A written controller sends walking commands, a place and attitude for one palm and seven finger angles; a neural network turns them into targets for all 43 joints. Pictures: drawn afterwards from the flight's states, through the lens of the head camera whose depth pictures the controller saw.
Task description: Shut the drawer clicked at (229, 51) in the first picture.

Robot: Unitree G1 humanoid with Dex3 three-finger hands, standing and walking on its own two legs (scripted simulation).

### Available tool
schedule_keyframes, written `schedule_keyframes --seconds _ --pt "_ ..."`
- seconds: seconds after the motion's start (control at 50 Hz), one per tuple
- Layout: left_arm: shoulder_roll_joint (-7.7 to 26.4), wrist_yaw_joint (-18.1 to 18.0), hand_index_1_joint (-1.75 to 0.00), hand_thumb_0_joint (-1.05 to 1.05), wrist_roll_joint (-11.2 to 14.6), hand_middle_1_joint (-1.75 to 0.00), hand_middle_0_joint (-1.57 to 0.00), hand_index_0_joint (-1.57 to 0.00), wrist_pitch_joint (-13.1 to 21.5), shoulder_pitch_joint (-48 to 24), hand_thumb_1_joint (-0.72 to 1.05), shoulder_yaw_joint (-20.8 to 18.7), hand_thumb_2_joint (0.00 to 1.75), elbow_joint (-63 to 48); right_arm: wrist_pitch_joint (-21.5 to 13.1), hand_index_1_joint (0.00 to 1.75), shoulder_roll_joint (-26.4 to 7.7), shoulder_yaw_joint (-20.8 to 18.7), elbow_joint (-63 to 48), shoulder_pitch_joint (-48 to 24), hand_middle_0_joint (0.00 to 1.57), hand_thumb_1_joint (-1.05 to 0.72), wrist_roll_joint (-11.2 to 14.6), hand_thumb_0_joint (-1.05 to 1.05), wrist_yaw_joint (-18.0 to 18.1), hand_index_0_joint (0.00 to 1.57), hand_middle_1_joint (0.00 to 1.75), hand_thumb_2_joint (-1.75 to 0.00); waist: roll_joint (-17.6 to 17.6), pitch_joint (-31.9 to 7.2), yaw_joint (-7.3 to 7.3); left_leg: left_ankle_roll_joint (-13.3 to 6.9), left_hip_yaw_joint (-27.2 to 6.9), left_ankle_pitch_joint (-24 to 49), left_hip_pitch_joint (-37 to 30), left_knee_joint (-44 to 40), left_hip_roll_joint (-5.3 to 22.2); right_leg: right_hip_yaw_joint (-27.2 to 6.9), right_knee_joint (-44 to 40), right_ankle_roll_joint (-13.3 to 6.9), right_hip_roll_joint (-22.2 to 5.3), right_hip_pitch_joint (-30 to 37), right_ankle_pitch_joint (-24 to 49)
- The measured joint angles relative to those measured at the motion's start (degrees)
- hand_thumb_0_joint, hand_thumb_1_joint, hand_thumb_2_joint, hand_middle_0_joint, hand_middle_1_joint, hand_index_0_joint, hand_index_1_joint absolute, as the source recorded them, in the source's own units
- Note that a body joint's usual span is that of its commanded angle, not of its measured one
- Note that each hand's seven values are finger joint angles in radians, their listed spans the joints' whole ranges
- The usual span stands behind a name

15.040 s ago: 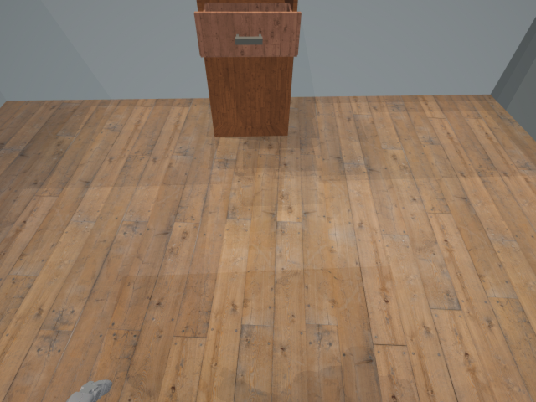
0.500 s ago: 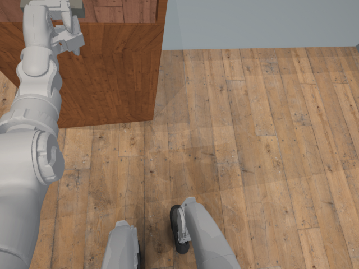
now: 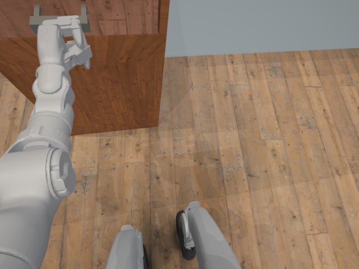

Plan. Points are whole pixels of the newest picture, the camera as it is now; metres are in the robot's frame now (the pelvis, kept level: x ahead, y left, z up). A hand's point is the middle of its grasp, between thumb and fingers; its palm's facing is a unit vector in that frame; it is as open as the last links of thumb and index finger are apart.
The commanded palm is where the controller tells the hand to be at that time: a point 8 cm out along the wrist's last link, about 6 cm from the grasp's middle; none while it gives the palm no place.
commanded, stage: pull the fist back off the drawer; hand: left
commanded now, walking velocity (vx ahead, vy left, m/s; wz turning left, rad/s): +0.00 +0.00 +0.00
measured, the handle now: (61, 17) +0.64 +0.15 +0.06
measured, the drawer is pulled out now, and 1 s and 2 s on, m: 0.00 0.00 0.00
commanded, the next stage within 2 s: draw the hand back to the body in 0.14 s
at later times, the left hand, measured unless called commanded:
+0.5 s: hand (53, 66) +0.49 +0.15 +0.10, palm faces +0.01 -1.00 -0.06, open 3.3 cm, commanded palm +0.45 +0.19 +0.12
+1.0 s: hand out of the picture +0.34 +0.19 +0.20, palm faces +0.17 -0.95 -0.27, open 3.3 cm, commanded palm +0.30 +0.24 +0.21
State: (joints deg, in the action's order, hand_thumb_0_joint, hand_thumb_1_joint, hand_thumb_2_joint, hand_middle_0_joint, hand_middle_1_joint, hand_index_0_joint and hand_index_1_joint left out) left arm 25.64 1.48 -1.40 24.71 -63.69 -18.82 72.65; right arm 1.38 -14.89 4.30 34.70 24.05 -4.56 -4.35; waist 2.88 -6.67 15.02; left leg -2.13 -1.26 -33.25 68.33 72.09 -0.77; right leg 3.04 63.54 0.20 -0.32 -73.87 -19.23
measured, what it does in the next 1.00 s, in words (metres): rises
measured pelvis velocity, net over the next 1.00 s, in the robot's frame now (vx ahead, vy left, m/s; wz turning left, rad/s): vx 0.06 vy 0.00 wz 0.02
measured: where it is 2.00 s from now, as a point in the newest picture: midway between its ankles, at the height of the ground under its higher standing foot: (164, 260)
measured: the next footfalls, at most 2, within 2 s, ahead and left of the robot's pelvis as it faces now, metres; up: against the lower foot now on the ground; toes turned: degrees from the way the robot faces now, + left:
none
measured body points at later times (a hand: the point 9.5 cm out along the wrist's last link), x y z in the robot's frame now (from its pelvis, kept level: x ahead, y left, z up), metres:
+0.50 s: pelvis +0.06 -0.01 +0.06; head +0.19 -0.01 +0.49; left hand +0.49 +0.20 +0.10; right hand +0.11 -0.26 -0.07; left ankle -0.01 +0.09 -0.62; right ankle +0.09 -0.13 -0.63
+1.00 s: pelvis +0.06 +0.00 +0.10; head +0.07 -0.02 +0.55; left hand +0.33 +0.24 +0.21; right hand +0.25 -0.21 +0.02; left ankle -0.01 +0.09 -0.63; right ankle +0.09 -0.13 -0.63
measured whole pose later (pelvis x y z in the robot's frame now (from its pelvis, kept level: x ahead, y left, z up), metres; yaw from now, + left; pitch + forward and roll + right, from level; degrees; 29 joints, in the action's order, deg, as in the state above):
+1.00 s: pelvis +0.06 +0.00 +0.10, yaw +1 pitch +4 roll -1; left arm 16.4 -2.6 3.5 5.4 5.3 -5.4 -0.4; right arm 0.0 -12.4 3.3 29.3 12.0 1.4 3.8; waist 3.0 -3.1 -1.1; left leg -1.9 -0.3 -23.8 14.4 34.6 -1.5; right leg 1.5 34.1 0.2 -0.5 -22.9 -14.9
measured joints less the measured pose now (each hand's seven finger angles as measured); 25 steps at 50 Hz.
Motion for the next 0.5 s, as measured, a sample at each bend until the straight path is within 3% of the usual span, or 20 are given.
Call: schedule_keyframes --seconds 0.3,0.36,0.5 --pt "-5.07 1.15 -1.6 0.03 2.1 -1.6 -1.4 -1.4 1.91 10.83 0.87 -0.08 0.9 -9.47 2.34 0.3 0.02 -2.12 -2.2 -2.59 0.2 -0.9 1.22 0.01 0.64 0.2 0.3 -0.9 -0.54 -0.93 -3.69 0.52 0.91 -1.56 -7.61 -4.95 0.5 -1.0 -2.04 -0.44 0.7 5.84 -2.72" --pt "-6.35 1.85 -1.6 0.02 3.86 -1.6 -1.4 -1.4 1.15 18.3 0.88 -0.34 0.9 -18.52 2.88 0.3 0.24 -3.03 -3.34 -2.57 0.2 -0.91 1.91 0.01 0.61 0.2 0.3 -0.9 -0.49 -1.66 -4.85 0.64 1.64 -1.22 -10.33 -7.4 0.84 -1.73 -3.88 -0.5 1.18 8.05 -2.61" --pt "-9.69 4.97 -1.6 0.02 9.49 -1.6 -1.4 -1.4 -4.26 37.8 0.89 4.1 0.9 -37.13 2.61 0.3 0.29 -3.4 -5.44 -2.01 0.19 -0.91 4.81 0.01 0.81 0.2 0.3 -0.9 -0.4 -2.14 -9.68 0.4 2.08 2.31 -22.15 -17.59 0.68 -2.34 -12.77 -0.41 1.2 19.66 -0.73"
